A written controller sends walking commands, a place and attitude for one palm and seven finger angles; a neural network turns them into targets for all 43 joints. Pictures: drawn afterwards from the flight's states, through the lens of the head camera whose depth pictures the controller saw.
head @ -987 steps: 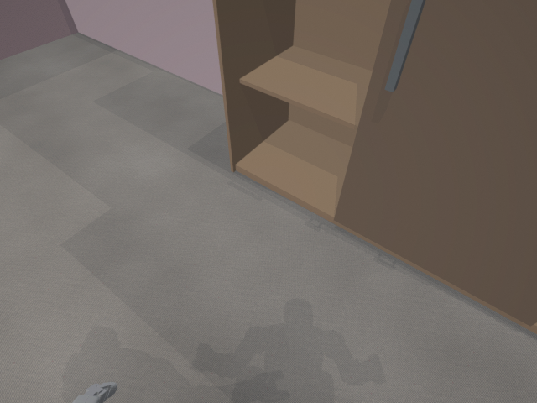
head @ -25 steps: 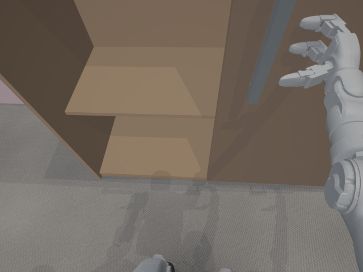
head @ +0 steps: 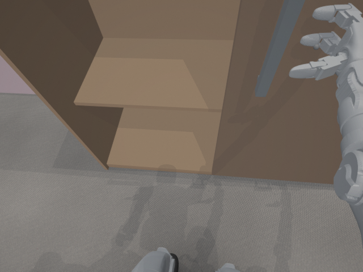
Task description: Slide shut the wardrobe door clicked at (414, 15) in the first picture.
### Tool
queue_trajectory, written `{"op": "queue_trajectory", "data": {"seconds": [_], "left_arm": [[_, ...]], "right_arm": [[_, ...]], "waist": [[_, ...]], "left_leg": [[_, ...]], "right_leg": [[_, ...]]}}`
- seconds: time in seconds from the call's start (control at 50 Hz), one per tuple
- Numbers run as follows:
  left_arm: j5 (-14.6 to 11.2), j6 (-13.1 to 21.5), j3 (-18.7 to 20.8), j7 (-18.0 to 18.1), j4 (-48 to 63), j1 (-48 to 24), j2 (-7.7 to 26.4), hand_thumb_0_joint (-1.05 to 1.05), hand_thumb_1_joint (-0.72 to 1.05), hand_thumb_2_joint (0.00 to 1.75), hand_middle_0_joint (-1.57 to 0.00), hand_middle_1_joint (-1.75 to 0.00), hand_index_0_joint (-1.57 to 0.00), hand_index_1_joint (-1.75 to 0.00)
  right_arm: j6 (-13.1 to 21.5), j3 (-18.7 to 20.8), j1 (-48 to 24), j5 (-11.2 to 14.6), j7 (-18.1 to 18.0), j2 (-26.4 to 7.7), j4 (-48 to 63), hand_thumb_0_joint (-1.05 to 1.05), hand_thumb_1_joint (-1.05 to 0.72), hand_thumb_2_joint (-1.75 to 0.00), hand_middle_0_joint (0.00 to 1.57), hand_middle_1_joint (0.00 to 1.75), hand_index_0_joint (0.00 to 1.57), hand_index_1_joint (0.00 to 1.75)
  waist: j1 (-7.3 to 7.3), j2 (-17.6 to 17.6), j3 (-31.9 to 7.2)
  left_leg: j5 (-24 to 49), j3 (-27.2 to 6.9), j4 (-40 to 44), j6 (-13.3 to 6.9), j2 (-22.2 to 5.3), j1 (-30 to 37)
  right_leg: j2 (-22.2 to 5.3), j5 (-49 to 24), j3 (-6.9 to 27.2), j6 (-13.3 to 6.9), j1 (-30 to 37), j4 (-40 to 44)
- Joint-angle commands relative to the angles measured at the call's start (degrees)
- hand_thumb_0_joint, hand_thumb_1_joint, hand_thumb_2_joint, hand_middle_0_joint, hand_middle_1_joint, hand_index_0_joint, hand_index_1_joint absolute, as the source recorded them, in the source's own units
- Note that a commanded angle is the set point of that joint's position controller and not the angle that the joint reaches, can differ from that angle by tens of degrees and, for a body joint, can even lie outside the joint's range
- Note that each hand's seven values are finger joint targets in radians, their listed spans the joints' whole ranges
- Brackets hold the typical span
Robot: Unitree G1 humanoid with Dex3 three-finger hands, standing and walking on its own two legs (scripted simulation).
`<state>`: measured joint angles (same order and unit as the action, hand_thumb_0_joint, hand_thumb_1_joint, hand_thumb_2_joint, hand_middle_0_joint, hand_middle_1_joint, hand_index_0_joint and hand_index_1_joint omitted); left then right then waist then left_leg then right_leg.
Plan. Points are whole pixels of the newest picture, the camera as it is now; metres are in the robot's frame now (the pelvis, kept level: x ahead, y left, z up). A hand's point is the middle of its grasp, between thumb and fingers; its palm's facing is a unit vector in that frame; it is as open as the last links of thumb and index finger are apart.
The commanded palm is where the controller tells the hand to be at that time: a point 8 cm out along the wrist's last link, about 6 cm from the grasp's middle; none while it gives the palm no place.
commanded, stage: slide the fingers in behind the handle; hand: right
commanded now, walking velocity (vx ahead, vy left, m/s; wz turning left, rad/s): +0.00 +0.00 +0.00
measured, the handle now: (280, 28) +0.58 -0.09 +0.19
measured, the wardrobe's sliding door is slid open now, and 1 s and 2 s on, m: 0.61 0.59 0.57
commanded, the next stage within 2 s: move the hooked fingers beside the handle in 0.68 s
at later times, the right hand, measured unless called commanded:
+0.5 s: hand (313, 47) +0.54 -0.15 +0.18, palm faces -0.03 +1.00 -0.03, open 13.6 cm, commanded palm +0.54 -0.15 +0.16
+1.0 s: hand (302, 49) +0.53 -0.13 +0.18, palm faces -0.05 +1.00 -0.03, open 13.9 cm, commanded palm +0.53 -0.14 +0.16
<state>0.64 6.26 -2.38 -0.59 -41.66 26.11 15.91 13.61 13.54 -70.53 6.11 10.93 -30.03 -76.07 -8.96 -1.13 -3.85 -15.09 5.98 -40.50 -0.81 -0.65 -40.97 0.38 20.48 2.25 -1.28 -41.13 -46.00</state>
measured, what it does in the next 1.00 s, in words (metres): stands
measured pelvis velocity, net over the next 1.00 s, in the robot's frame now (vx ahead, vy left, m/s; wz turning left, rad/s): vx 0.02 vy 0.00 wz -0.01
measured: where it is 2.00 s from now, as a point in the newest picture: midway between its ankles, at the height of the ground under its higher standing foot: outside the picture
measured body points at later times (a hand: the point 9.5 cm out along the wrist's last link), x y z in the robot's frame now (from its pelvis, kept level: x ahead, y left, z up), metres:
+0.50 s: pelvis +0.00 +0.00 +0.00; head +0.10 -0.01 +0.44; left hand -0.02 +0.26 -0.11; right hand +0.53 -0.20 +0.18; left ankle +0.04 +0.12 -0.71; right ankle +0.01 -0.10 -0.71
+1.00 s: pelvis +0.02 +0.00 +0.00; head +0.10 +0.00 +0.45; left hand +0.05 +0.26 -0.12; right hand +0.53 -0.18 +0.18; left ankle +0.04 +0.12 -0.71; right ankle +0.01 -0.10 -0.71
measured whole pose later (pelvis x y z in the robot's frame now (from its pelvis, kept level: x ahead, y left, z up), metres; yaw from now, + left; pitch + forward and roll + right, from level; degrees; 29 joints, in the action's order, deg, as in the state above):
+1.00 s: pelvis +0.02 +0.00 +0.00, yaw -1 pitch +14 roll +2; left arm 0.4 6.0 -1.2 -2.3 -41.3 23.3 15.1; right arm 14.6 9.2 -63.7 8.6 7.3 -21.4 -68.5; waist -5.2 -1.8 -5.1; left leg -17.5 6.1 -40.5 -0.8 -1.0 -37.0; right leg 0.9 22.1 2.6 -1.2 -36.8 -44.7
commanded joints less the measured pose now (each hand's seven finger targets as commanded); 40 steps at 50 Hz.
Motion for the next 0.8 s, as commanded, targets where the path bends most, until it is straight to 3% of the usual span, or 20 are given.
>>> {"op": "queue_trajectory", "data": {"seconds": [0.0,0.06,0.14,0.18,0.2,0.24,0.28,0.3,0.32,0.36,0.42,0.5,0.56,0.6,0.64,0.72,0.78], "left_arm": [[-0.47,1.37,3.09,1.1,2.54,9.88,10.42,0.0,0.9,0.9,-0.2,-0.3,-0.2,-0.3],[-0.37,1.65,3.18,1.09,2.63,10.15,10.34,0.0,0.9,0.9,-0.2,-0.3,-0.2,-0.3],[-0.39,1.48,3.14,1.23,2.78,10.48,10.81,0.0,0.9,0.9,-0.2,-0.3,-0.2,-0.3],[-0.47,1.44,3.24,1.16,2.89,10.2,10.65,0.0,0.9,0.9,-0.2,-0.3,-0.2,-0.3],[-0.56,1.36,3.25,1.25,2.92,10.32,10.79,0.0,0.9,0.9,-0.2,-0.3,-0.2,-0.3],[-0.5,1.33,3.28,1.28,3.26,10.32,10.81,0.0,0.9,0.9,-0.2,-0.3,-0.2,-0.3],[-0.47,1.36,3.32,1.03,3.24,10.06,10.45,0.0,0.9,0.9,-0.2,-0.3,-0.2,-0.3],[-0.48,1.37,3.48,0.96,3.29,10.04,10.51,0.0,0.9,0.9,-0.2,-0.3,-0.2,-0.3],[-0.38,1.42,3.48,0.92,3.26,9.92,10.52,0.0,0.9,0.9,-0.2,-0.3,-0.2,-0.3],[-0.31,1.23,3.58,0.88,3.47,10.17,10.65,0.0,0.9,0.9,-0.2,-0.3,-0.2,-0.3],[-0.25,1.25,3.79,0.46,3.32,9.73,10.19,0.0,0.9,0.9,-0.2,-0.3,-0.2,-0.3],[-0.31,1.24,4.02,0.23,2.85,9.44,10.22,0.0,0.9,0.9,-0.2,-0.3,-0.2,-0.3],[-0.2,1.35,4.17,-0.03,2.64,9.22,9.97,0.0,0.9,0.9,-0.2,-0.3,-0.2,-0.3],[-0.1,1.33,4.34,-0.15,2.4,9.32,9.87,0.0,0.9,0.9,-0.2,-0.3,-0.2,-0.3],[-0.01,1.44,4.3,-0.47,2.6,8.91,9.38,0.0,0.9,0.9,-0.2,-0.3,-0.2,-0.3],[-0.26,1.14,4.41,-0.71,2.18,8.02,9.34,0.0,0.9,0.9,-0.2,-0.3,-0.2,-0.3],[-0.25,1.38,4.43,-0.95,2.05,7.49,8.9,0.0,0.9,0.9,-0.2,-0.3,-0.2,-0.3]], "right_arm": [[0.94,-2.29,-32.13,-0.74,1.8,0.8,9.71,0.0,0.5,-0.3,0.3,1.2,0.3,1.2],[1.22,-2.73,-32.46,-0.72,1.72,1.21,11.02,0.0,0.5,-0.3,0.3,1.2,0.3,1.2],[0.7,-0.9,-30.47,-0.94,1.54,-1.43,9.19,0.0,0.5,-0.3,0.3,1.2,0.3,1.2],[0.43,-1.73,-30.67,-1.05,1.75,-0.46,9.47,0.0,0.5,-0.3,0.3,1.2,0.3,1.2],[0.3,-1.32,-30.25,-1.22,1.82,-1.4,9.03,0.0,0.5,-0.3,0.3,1.2,0.3,1.2],[0.52,-0.87,-30.41,-1.14,1.87,-2.02,10.38,0.0,0.5,-0.3,0.3,1.2,0.3,1.2],[0.38,-2.9,-29.98,-1.17,1.91,1.1,10.32,0.0,0.5,-0.3,0.3,1.2,0.3,1.2],[0.26,-3.49,-29.26,-1.07,1.94,2.25,10.55,0.0,0.5,-0.3,0.3,1.2,0.3,1.2],[0.16,-3.38,-28.93,-0.86,1.85,2.32,10.44,0.0,0.5,-0.3,0.3,1.2,0.3,1.2],[0.46,-2.74,-29.08,-0.87,1.65,1.22,11.94,0.0,0.5,-0.3,0.3,1.2,0.3,1.2],[0.58,-5.77,-28.64,-0.9,1.18,6.08,12.92,0.0,0.5,-0.3,0.3,1.2,0.3,1.2],[0.48,-7.4,-28.96,-0.82,0.13,8.47,13.41,0.0,0.5,-0.3,0.3,1.2,0.3,1.2],[0.79,-8.73,-29.37,-0.52,-0.34,10.56,15.28,0.0,0.5,-0.3,0.3,1.2,0.3,1.2],[0.85,-8.75,-28.72,-0.42,-0.58,11.12,15.58,0.0,0.5,-0.3,0.3,1.2,0.3,1.2],[1.39,-10.25,-28.67,0.08,-0.59,13.67,17.53,0.0,0.5,-0.3,0.3,1.2,0.3,1.2],[1.04,-10.64,-27.24,0.33,-0.94,14.72,16.05,0.0,0.5,-0.3,0.3,1.2,0.3,1.2],[1.67,-11.34,-28.02,0.65,-1.06,15.8,17.94,0.0,0.5,-0.3,0.3,1.2,0.3,1.2]], "waist": [[-8.35,-5.57,-15.5],[-8.21,-6.84,-17.42],[-7.9,-3.39,-16.16],[-7.9,-4.67,-16.54],[-7.9,-3.43,-15.71],[-7.3,-4.85,-16.84],[-7.62,-6.36,-16.83],[-7.65,-5.37,-16.69],[-7.62,-5.16,-15.94],[-7.14,-5.21,-18.17],[-7.2,-6.91,-17.63],[-7.7,-5.69,-16.37],[-7.55,-7.58,-18.35],[-7.27,-6.27,-19.14],[-6.85,-7.61,-19.81],[-6.8,-5.05,-17.5],[-6.3,-7.08,-18.35]], "left_leg": [[-2.37,-4.16,6.26,-0.18,2.48,1.17],[-1.64,-4.0,5.96,-0.24,2.46,1.1],[-2.47,-4.18,6.29,-0.16,2.4,2.56],[-2.91,-4.47,6.47,0.0,2.33,2.46],[-3.49,-4.47,6.64,0.06,2.25,2.54],[-2.67,-4.34,6.17,-0.26,2.24,3.13],[-2.45,-3.98,6.1,-0.23,2.31,1.39],[-2.53,-3.78,6.01,-0.19,2.35,0.79],[-2.33,-3.86,6.22,-0.17,2.31,1.01],[-1.11,-3.76,5.73,-0.25,2.33,2.06],[-0.66,-3.12,5.31,-0.38,2.42,-0.17],[-0.58,-2.94,5.28,-0.37,2.43,-0.91],[1.48,-2.72,4.78,-0.55,2.44,-0.76],[2.66,-2.52,4.58,-0.53,2.49,0.03],[4.28,-2.28,4.2,-0.82,2.6,0.08],[3.85,-2.17,4.41,-0.68,2.71,0.53],[5.45,-2.23,4.0,-0.91,2.77,0.9]], "right_leg": [[-0.6,2.16,2.71,-0.23,13.9,8.61],[-0.61,0.97,2.98,-0.12,15.54,8.41],[-0.5,2.29,2.75,-0.45,12.54,8.43],[-0.4,2.97,2.13,-0.41,12.49,8.38],[-0.53,3.96,2.28,-0.43,11.63,8.62],[-0.32,2.77,2.28,-0.43,12.28,8.41],[-0.56,2.2,2.61,-0.16,14.41,8.61],[-0.72,2.49,2.84,-0.11,14.75,8.62],[-0.68,2.25,2.69,-0.13,14.44,8.65],[-0.62,-0.02,2.72,-0.08,15.43,8.32],[-0.86,-0.75,3.38,0.4,18.09,8.51],[-0.91,-0.46,3.67,0.44,18.3,8.54],[-0.88,-4.23,3.69,0.7,20.88,8.01],[-0.88,-6.3,3.7,0.79,21.49,7.75],[-0.78,-9.72,3.85,0.9,23.49,7.34],[-0.78,-8.37,3.65,0.97,21.89,7.58],[-0.63,-11.26,3.68,1.15,23.62,7.25]]}}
